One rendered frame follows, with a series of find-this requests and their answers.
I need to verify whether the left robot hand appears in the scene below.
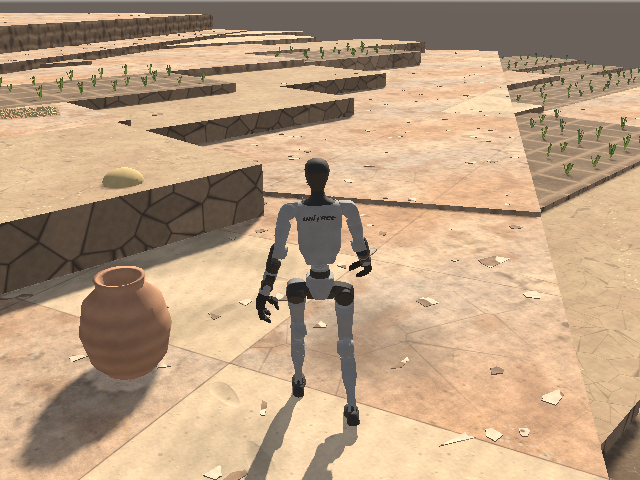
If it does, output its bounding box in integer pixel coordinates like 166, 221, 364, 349
256, 293, 279, 323

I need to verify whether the robot left upper arm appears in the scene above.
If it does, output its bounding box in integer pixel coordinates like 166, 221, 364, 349
272, 202, 298, 260

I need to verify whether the right robot forearm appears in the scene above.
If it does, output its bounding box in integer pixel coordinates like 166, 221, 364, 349
356, 237, 371, 266

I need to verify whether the robot left thigh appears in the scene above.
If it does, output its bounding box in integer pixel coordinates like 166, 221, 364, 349
286, 278, 307, 339

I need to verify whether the right robot foot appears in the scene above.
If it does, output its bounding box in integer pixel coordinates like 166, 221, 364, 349
344, 404, 360, 426

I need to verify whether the robot right upper arm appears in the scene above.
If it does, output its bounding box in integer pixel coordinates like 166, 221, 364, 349
339, 200, 367, 252

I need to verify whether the left robot forearm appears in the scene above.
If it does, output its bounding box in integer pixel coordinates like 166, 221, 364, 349
259, 244, 281, 296

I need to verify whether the right robot hand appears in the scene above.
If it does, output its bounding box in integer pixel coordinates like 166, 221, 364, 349
349, 261, 372, 277

